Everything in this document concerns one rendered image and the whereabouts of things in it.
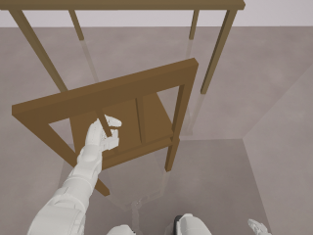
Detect right robot hand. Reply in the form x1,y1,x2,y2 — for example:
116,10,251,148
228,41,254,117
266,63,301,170
247,219,272,235

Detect robot right shin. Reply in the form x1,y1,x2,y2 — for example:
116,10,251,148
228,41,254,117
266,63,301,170
180,213,193,219

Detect left robot upper arm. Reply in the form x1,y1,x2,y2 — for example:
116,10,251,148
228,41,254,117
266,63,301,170
29,205,86,235

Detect table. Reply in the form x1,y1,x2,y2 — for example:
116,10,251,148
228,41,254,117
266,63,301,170
0,0,246,95

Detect chair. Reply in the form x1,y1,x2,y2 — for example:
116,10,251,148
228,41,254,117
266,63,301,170
12,58,199,197

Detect robot left thigh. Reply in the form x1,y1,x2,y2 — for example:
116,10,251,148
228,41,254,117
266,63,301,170
107,225,136,235

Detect left robot hand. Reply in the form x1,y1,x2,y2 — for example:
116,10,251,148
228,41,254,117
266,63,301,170
85,115,122,152

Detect left robot forearm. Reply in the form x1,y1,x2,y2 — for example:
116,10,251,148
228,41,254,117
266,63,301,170
26,144,103,235

